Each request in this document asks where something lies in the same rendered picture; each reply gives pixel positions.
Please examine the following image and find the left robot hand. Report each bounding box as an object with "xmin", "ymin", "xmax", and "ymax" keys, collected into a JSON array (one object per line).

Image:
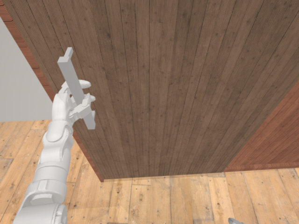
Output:
[{"xmin": 52, "ymin": 80, "xmax": 96, "ymax": 126}]

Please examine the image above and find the robot left upper arm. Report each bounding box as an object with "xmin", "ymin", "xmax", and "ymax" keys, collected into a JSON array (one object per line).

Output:
[{"xmin": 14, "ymin": 203, "xmax": 68, "ymax": 224}]

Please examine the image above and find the handle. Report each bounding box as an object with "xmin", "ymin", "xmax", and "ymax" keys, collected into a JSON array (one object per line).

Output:
[{"xmin": 57, "ymin": 47, "xmax": 96, "ymax": 129}]

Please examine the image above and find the left robot forearm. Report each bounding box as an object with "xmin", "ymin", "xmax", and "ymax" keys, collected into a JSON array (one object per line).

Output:
[{"xmin": 12, "ymin": 120, "xmax": 74, "ymax": 224}]

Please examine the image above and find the wardrobe door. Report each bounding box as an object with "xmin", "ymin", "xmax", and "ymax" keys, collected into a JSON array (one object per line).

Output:
[
  {"xmin": 2, "ymin": 0, "xmax": 299, "ymax": 180},
  {"xmin": 228, "ymin": 80, "xmax": 299, "ymax": 166}
]

